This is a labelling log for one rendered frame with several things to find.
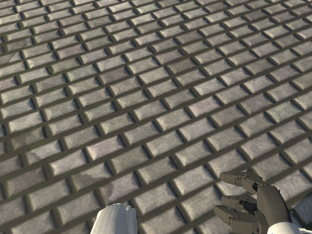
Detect robot right forearm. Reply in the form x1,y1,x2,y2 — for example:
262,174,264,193
267,221,302,234

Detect robot right hand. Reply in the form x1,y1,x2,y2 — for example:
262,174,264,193
214,171,293,234

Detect left robot thigh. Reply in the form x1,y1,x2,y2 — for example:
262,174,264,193
90,204,137,234

